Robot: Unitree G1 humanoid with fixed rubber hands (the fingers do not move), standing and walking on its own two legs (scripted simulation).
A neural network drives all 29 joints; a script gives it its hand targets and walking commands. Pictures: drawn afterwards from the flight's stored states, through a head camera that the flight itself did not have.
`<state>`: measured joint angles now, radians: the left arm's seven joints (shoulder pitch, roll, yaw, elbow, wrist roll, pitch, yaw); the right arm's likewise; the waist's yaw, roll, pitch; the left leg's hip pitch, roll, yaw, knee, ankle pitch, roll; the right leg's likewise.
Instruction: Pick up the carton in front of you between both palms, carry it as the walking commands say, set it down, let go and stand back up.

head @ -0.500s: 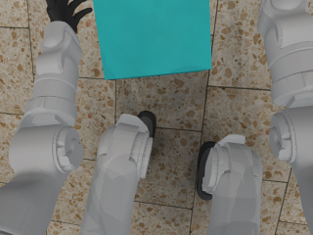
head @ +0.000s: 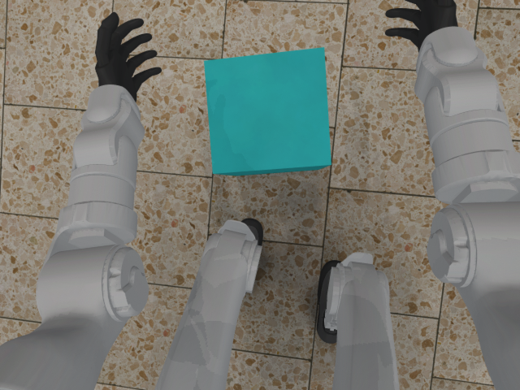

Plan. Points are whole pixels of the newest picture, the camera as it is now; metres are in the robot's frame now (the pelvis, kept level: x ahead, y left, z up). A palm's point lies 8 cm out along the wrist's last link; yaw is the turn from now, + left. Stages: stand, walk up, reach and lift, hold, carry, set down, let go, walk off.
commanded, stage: set down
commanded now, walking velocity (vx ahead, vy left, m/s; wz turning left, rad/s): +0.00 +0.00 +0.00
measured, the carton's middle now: (271, 124) +0.49 +0.11 -0.39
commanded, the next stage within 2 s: let go in 0.34 s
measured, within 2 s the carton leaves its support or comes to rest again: neither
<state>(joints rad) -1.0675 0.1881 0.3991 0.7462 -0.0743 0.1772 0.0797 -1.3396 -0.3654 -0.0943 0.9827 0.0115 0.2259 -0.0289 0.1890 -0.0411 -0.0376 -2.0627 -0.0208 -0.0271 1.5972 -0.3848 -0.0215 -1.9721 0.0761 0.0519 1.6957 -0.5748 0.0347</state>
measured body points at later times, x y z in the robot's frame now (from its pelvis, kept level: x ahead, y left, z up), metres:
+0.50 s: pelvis +0.03 +0.00 +0.13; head +0.32 +0.01 +0.48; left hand +0.46 +0.28 +0.03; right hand +0.57 -0.10 +0.03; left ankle +0.12 +0.12 -0.48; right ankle +0.06 -0.12 -0.48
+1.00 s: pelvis +0.09 +0.02 +0.23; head +0.24 +0.01 +0.66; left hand +0.31 +0.26 +0.14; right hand +0.40 -0.17 +0.13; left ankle +0.12 +0.12 -0.48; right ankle +0.06 -0.12 -0.48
